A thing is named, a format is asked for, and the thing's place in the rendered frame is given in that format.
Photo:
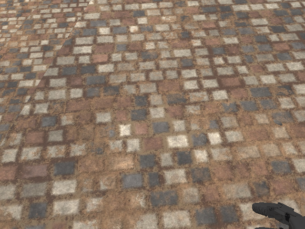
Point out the robot right hand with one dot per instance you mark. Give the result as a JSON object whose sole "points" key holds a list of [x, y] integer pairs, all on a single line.
{"points": [[280, 212]]}

